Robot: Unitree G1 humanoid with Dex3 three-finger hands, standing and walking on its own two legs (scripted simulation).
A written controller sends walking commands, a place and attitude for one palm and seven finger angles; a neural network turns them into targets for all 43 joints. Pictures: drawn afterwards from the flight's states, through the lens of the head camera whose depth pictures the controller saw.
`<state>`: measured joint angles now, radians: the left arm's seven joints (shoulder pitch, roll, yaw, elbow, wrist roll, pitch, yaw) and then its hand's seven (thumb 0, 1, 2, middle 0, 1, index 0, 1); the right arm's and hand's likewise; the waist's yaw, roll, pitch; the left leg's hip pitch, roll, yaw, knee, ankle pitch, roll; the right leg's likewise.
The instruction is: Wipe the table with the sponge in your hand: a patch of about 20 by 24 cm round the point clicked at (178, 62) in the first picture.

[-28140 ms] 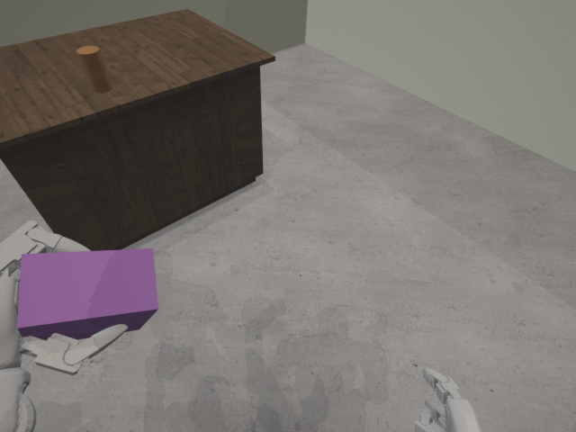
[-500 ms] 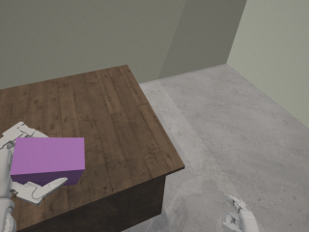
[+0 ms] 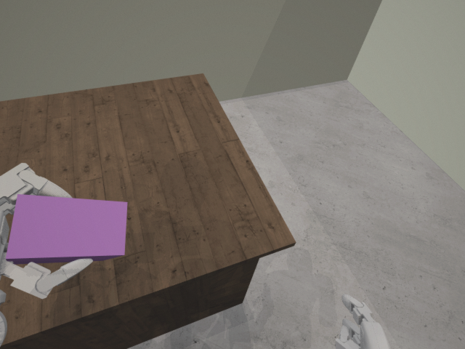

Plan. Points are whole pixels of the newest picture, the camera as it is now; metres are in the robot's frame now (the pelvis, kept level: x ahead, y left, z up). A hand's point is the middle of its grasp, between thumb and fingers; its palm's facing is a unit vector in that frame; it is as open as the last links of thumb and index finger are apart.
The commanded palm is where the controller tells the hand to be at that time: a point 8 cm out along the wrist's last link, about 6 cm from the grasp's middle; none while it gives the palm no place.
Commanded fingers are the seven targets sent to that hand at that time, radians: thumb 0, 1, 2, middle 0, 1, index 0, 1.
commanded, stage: come to a stop and stand still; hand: left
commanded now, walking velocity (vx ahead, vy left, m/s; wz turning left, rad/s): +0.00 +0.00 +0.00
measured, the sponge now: (83, 233) +0.22 +0.22 +0.14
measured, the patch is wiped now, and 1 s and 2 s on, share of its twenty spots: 0.00 0.00 0.00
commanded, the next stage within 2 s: look again from close up in 0.48 s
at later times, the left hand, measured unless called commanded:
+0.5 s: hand (8, 218) +0.22 +0.29 +0.17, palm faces +0.41 -0.83 -0.37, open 10.2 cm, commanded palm +0.16 +0.32 +0.18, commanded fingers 0.00 0.10 1.30 -1.20 -1.60 -1.20 -1.60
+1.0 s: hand (23, 234) +0.21 +0.27 +0.16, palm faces +0.39 -0.83 -0.40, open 10.2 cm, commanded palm +0.15 +0.30 +0.18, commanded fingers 0.00 0.10 1.30 -1.20 -1.60 -1.20 -1.60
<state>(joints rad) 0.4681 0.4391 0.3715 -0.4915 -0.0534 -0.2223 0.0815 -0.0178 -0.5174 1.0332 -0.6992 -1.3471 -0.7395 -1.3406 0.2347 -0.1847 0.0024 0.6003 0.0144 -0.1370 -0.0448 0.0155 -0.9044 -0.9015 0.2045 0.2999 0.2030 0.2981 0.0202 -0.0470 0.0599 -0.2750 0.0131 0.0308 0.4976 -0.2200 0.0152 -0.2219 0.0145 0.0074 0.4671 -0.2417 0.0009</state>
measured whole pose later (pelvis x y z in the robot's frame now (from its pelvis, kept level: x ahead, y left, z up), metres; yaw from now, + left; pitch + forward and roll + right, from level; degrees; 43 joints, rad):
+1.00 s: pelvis +0.00 +0.02 +0.00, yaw +0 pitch -1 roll -2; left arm 0.45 0.36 0.35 -0.42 -0.03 -0.22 0.10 -0.02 -0.52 1.03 -0.70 -1.35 -0.74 -1.34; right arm 0.22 -0.20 0.01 0.60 0.01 -0.13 -0.04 0.02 -0.90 -0.90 0.21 0.30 0.21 0.30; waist 0.02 0.01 0.02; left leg -0.25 -0.01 0.03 0.45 -0.19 0.04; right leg -0.17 0.00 0.00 0.36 -0.18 0.03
